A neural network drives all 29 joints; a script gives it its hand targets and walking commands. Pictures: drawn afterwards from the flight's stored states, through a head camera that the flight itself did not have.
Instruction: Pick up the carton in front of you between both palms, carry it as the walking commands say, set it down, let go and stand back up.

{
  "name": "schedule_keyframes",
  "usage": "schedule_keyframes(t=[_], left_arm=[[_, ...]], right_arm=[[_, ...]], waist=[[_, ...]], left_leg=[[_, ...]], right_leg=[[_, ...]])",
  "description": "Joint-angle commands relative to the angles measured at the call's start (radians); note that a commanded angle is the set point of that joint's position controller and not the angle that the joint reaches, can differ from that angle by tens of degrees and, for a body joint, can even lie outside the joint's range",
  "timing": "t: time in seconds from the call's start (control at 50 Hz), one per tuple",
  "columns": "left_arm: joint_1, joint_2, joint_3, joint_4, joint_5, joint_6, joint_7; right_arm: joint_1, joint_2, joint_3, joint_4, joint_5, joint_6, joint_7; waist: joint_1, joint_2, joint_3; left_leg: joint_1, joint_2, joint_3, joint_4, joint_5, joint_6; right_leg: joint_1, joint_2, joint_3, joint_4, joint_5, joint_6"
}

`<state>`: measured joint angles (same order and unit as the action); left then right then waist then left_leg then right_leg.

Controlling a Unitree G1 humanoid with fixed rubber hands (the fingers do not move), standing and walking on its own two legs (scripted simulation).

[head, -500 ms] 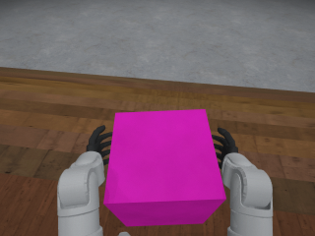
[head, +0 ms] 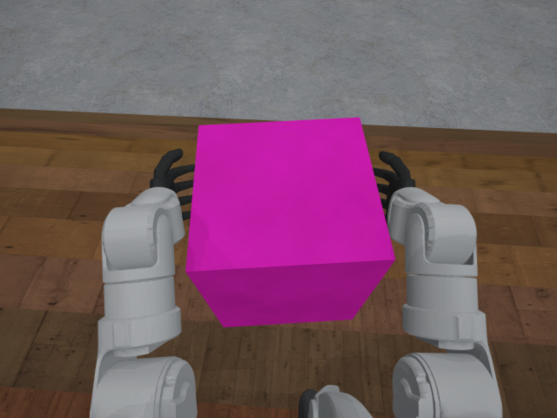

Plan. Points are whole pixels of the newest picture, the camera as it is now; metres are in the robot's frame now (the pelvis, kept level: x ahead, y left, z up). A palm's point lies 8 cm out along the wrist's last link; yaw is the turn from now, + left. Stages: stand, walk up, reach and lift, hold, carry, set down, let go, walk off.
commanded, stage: carry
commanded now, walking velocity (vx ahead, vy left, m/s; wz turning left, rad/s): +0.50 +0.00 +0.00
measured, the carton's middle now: (284, 233) +0.37 -0.02 +0.03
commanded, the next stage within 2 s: none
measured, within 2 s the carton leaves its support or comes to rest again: neither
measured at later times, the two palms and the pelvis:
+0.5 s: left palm (191, 87) +0.67 +0.14 +0.08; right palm (351, 86) +0.67 -0.16 +0.07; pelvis +0.31 -0.02 -0.06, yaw -2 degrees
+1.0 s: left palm (226, 89) +0.99 +0.11 -0.15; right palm (327, 82) +1.00 -0.19 -0.15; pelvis +0.64 -0.05 -0.24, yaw -2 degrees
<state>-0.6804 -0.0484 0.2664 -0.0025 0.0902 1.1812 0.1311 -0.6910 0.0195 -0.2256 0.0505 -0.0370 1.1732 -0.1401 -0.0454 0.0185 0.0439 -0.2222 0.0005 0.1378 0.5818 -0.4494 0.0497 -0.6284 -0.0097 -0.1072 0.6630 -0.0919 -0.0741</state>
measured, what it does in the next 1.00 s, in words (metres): goes down: right foot, then left foot 0.11 m lower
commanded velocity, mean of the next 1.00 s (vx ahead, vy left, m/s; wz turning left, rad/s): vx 0.50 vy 0.00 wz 0.00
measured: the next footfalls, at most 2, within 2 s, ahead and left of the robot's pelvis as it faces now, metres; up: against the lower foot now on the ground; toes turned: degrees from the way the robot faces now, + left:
right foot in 0.02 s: +0.17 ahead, -0.08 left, +0.00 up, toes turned -5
left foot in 0.52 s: +0.46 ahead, +0.03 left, -0.11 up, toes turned +1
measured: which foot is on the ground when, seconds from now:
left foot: down 0.00-0.02, up 0.04-0.50, down 0.52-0.90, up 0.92-1.00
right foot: up 0.00-0.00, down 0.02-0.52, up 0.54-0.88, down 0.90-1.00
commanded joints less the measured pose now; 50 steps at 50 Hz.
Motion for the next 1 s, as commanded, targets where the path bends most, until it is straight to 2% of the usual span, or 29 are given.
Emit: schedule_keyframes(t=[0.0, 0.02, 0.06, 0.12, 0.16, 0.2, 0.24, 0.32, 0.34, 0.4, 0.44, 0.46, 0.48, 0.5, 0.52, 0.54, 0.56, 0.6, 0.64, 0.7, 0.74, 0.76, 0.8, 0.84, 0.86, 0.88, 0.9, 0.94, 0.98], left_arm=[[-0.488, -1.003, -0.65, 0.076, -0.384, 0.019, -0.25], [-0.511, -1.013, -0.669, 0.092, -0.399, 0.023, -0.262], [-0.6, -1.108, -0.721, 0.044, -0.464, 0.003, -0.281], [-0.787, -1.133, -0.802, -0.152, -0.551, -0.012, -0.279], [-0.767, -1.109, -0.789, -0.167, -0.575, -0.011, -0.271], [-0.696, -1.087, -0.782, -0.12, -0.547, 0.003, -0.272], [-0.638, -1.066, -0.775, -0.041, -0.518, 0.005, -0.278], [-0.61, -1.067, -0.768, 0.056, -0.507, 0.009, -0.29], [-0.612, -1.058, -0.752, 0.072, -0.51, 0.008, -0.295], [-0.615, -1.067, -0.719, 0.115, -0.505, -0.002, -0.3], [-0.616, -1.096, -0.702, 0.162, -0.502, -0.002, -0.302], [-0.64, -1.079, -0.693, 0.175, -0.477, -0.001, -0.294], [-0.662, -1.061, -0.678, 0.16, -0.471, 0.006, -0.285], [-0.617, -1.032, -0.659, 0.212, -0.457, 0.019, -0.273], [-0.619, -0.986, -0.608, 0.171, -0.418, 0.014, -0.256], [-0.624, -1.018, -0.6, 0.198, -0.377, 0.021, -0.242], [-0.65, -1.018, -0.58, 0.168, -0.375, 0.021, -0.232], [-0.62, -1.041, -0.578, 0.173, -0.343, 0.005, -0.22], [-0.668, -1.041, -0.59, 0.107, -0.367, -0.017, -0.224], [-0.685, -1.088, -0.621, -0.014, -0.38, -0.053, -0.223], [-0.599, -1.077, -0.633, 0.03, -0.373, -0.04, -0.214], [-0.55, -1.032, -0.634, 0.039, -0.344, -0.046, -0.209], [-0.456, -1.036, -0.65, 0.034, -0.335, -0.05, -0.217], [-0.504, -0.999, -0.662, 0.015, -0.365, -0.052, -0.228], [-0.5, -0.974, -0.673, 0.015, -0.383, -0.055, -0.235], [-0.514, -0.958, -0.714, 0.004, -0.396, -0.058, -0.236], [-0.52, -1.014, -0.762, 0.008, -0.437, -0.054, -0.24], [-0.58, -1.06, -0.792, -0.054, -0.497, -0.067, -0.254], [-0.663, -1.082, -0.83, -0.078, -0.534, -0.076, -0.251]], right_arm=[[-0.631, 1.062, 0.679, -0.108, 0.394, 0.013, 0.259], [-0.602, 1.033, 0.676, -0.074, 0.356, 0.015, 0.257], [-0.695, 1.063, 0.665, -0.128, 0.36, 0.0, 0.236], [-0.728, 1.068, 0.674, -0.229, 0.346, -0.02, 0.201], [-0.633, 1.039, 0.677, -0.182, 0.331, -0.011, 0.195], [-0.62, 1.014, 0.655, -0.179, 0.292, -0.02, 0.184], [-0.592, 0.983, 0.659, -0.135, 0.266, -0.014, 0.183], [-0.576, 0.946, 0.637, -0.088, 0.242, 0.003, 0.206], [-0.581, 0.941, 0.637, -0.053, 0.242, 0.009, 0.211], [-0.577, 0.943, 0.624, -0.056, 0.258, 0.013, 0.233], [-0.588, 0.93, 0.609, -0.01, 0.265, 0.02, 0.24], [-0.636, 0.933, 0.606, 0.001, 0.272, 0.021, 0.244], [-0.606, 0.923, 0.586, 0.063, 0.295, 0.024, 0.253], [-0.628, 0.921, 0.583, 0.05, 0.318, 0.017, 0.255], [-0.659, 0.997, 0.613, 0.061, 0.345, 0.023, 0.264], [-0.769, 1.04, 0.639, 0.027, 0.404, 0.013, 0.274], [-0.785, 1.073, 0.649, 0.036, 0.457, 0.007, 0.285], [-0.861, 1.154, 0.684, -0.005, 0.52, -0.006, 0.29], [-0.821, 1.202, 0.683, 0.015, 0.525, -0.03, 0.288], [-0.868, 1.275, 0.711, -0.095, 0.571, -0.063, 0.277], [-0.788, 1.215, 0.699, -0.092, 0.533, -0.065, 0.262], [-0.703, 1.213, 0.709, -0.034, 0.521, -0.064, 0.259], [-0.682, 1.2, 0.727, -0.084, 0.49, -0.075, 0.253], [-0.67, 1.16, 0.726, -0.097, 0.466, -0.087, 0.245], [-0.655, 1.149, 0.731, -0.116, 0.454, -0.086, 0.237], [-0.612, 1.097, 0.706, -0.084, 0.406, -0.078, 0.226], [-0.541, 1.082, 0.676, -0.069, 0.39, -0.076, 0.221], [-0.559, 1.043, 0.652, -0.123, 0.352, -0.074, 0.201], [-0.576, 1.017, 0.631, -0.134, 0.324, -0.082, 0.199]], waist=[[0.126, -0.331, -0.593], [0.114, -0.384, -0.63], [0.165, -0.198, -0.565], [0.124, -0.038, -0.571], [0.135, -0.089, -0.575], [0.134, -0.086, -0.566], [0.182, -0.115, -0.536], [0.206, -0.08, -0.405], [0.197, -0.034, -0.346], [0.117, -0.147, -0.346], [-0.034, -0.097, -0.475], [-0.135, 0.013, -0.467], [-0.156, 0.259, -0.418], [-0.06, 0.257, -0.449], [0.0, 0.171, -0.45], [-0.003, 0.154, -0.382], [0.037, 0.02, -0.355], [0.006, -0.017, -0.332], [-0.008, 0.003, -0.407], [-0.056, 0.029, -0.507], [-0.067, 0.022, -0.436], [-0.062, 0.001, -0.454], [0.018, 0.028, -0.514], [0.185, -0.072, -0.538], [0.17, -0.305, -0.524], [0.114, -0.273, -0.63], [0.096, -0.225, -0.646], [0.151, -0.059, -0.603], [0.123, -0.005, -0.517]], left_leg=[[-0.326, -0.089, -0.038, 0.676, 0.016, -0.016], [-0.446, -0.072, -0.113, 0.828, -0.102, 0.0], [-0.648, -0.013, -0.188, 0.777, -0.073, 0.011], [-0.523, 0.011, -0.174, 0.58, 0.049, 0.006], [-0.488, -0.017, -0.138, 0.501, 0.01, -0.001], [-0.51, -0.029, -0.111, 0.441, 0.079, -0.001], [-0.591, 0.015, -0.109, 0.392, 0.41, 0.003], [-0.613, 0.016, -0.088, 0.076, 0.679, 0.024], [-0.495, -0.042, -0.012, -0.047, 0.723, 0.017], [-0.034, -0.031, 0.008, -0.097, 0.981, 0.011], [0.242, -0.068, 0.058, -0.023, 0.896, 0.036], [0.321, 0.022, -0.078, -0.114, 0.786, 0.105], [0.482, 0.134, -0.198, -0.094, 1.015, 0.151], [0.563, 0.263, -0.413, 0.05, 1.148, 0.189], [0.451, 0.28, -0.49, 0.005, 0.868, 0.183], [0.317, 0.301, -0.558, -0.051, 0.658, 0.224], [0.209, 0.269, -0.557, -0.039, 0.593, 0.22], [0.049, 0.198, -0.476, -0.052, 0.774, 0.206], [0.048, 0.211, -0.436, 0.022, 0.798, 0.247], [0.241, 0.07, -0.317, 0.268, 0.601, 0.151], [0.005, 0.025, -0.254, 0.232, 0.345, 0.151], [0.042, 0.019, -0.266, 0.271, 0.397, 0.148], [0.027, 0.046, -0.215, 0.444, 0.57, 0.124], [-0.2, 0.025, -0.084, 0.858, 0.513, 0.037], [-0.5, -0.074, -0.078, 1.088, -0.186, -0.004], [-0.659, -0.066, -0.181, 1.106, -0.234, 0.004], [-0.73, -0.046, -0.202, 1.118, -0.169, 0.015], [-0.772, 0.004, -0.212, 0.962, -0.141, 0.004], [-0.698, 0.025, -0.229, 0.708, 0.009, 0.008]], right_leg=[[0.851, -0.253, 0.473, -0.168, 0.51, -0.161], [0.901, -0.335, 0.628, -0.195, 0.431, -0.23], [0.96, -0.271, 0.507, -0.12, 0.446, -0.239], [0.81, -0.22, 0.384, -0.112, 0.413, -0.164], [0.793, -0.232, 0.39, -0.144, 0.406, -0.188], [0.821, -0.213, 0.337, -0.119, 0.606, -0.179], [0.876, -0.188, 0.262, -0.017, 0.489, -0.161], [0.802, -0.09, 0.254, 0.044, 0.221, -0.128], [0.681, -0.033, 0.224, 0.033, 0.183, -0.123], [0.356, -0.07, 0.143, 0.203, 0.015, -0.066], [0.304, -0.06, 0.037, 0.455, 0.296, -0.029], [0.208, -0.034, 0.032, 0.747, 0.275, 0.008], [-0.032, 0.086, 0.033, 0.964, -0.354, 0.024], [-0.218, 0.094, 0.137, 0.979, -0.474, 0.01], [-0.228, 0.034, 0.163, 0.911, -0.369, 0.004], [-0.223, 0.027, 0.156, 0.827, -0.361, 0.014], [-0.183, -0.031, 0.181, 0.705, -0.309, 0.016], [-0.083, -0.007, 0.116, 0.464, -0.222, 0.044], [-0.018, -0.016, 0.122, 0.318, -0.063, 0.037], [-0.08, 0.011, 0.072, 0.109, 0.247, 0.011], [0.189, 0.036, 0.031, -0.088, 0.466, 0.008], [0.242, 0.071, -0.02, -0.121, 0.409, 0.017], [0.397, 0.056, -0.008, -0.207, 0.41, -0.006], [0.735, -0.027, 0.062, -0.158, 0.476, -0.048], [0.916, -0.181, 0.256, -0.052, 0.81, -0.1], [1.097, -0.291, 0.523, 0.064, 0.823, -0.141], [1.056, -0.347, 0.624, 0.008, 0.373, -0.235], [0.957, -0.301, 0.588, 0.0, 0.319, -0.246], [0.759, -0.253, 0.536, 0.011, 0.302, -0.217]])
